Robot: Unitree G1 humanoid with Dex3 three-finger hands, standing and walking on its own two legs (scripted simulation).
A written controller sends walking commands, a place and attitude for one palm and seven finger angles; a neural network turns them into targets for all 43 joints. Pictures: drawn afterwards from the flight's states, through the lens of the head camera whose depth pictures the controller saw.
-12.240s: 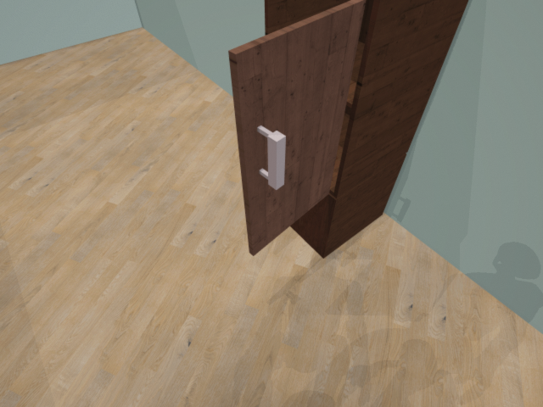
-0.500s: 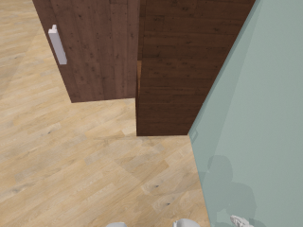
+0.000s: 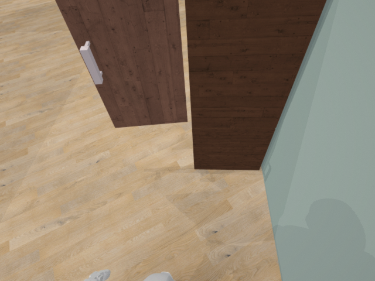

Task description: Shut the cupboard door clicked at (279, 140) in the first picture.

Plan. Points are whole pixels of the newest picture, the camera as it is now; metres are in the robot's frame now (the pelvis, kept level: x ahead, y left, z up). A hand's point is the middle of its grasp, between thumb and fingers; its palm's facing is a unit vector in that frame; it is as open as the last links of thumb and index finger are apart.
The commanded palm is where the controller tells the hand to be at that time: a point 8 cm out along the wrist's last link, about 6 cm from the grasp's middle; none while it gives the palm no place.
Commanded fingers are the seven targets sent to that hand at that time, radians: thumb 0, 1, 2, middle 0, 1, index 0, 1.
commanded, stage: take the last steps up to it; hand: left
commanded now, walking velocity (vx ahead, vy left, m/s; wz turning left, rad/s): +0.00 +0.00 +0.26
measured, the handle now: (93, 62) +0.77 +0.35 +0.03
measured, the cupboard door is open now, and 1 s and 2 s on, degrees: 97 97 97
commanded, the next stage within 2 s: come to a stop and stand still in 1.12 s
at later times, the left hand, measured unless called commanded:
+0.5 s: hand out of the picture -0.10 +0.16 -0.14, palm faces +0.29 -0.93 -0.22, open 7.4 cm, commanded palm none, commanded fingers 0.00 0.90 0.90 -0.20 -0.30 -0.20 -0.30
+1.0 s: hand (99, 220) +0.29 +0.27 -0.16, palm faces +0.08 -0.97 -0.22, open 7.4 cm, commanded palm none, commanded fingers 0.00 0.90 0.90 -0.20 -0.30 -0.20 -0.30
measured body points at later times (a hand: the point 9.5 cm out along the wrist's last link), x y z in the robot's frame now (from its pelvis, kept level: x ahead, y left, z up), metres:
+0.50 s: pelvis +0.02 +0.01 +0.02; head +0.05 +0.00 +0.47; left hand -0.11 +0.21 -0.13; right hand +0.17 -0.20 -0.14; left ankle +0.01 +0.17 -0.69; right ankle -0.01 -0.09 -0.73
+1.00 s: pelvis +0.18 +0.07 +0.00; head +0.22 +0.06 +0.45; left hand +0.28 +0.32 -0.14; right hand +0.12 -0.17 -0.15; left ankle +0.04 +0.16 -0.73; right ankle +0.27 -0.01 -0.72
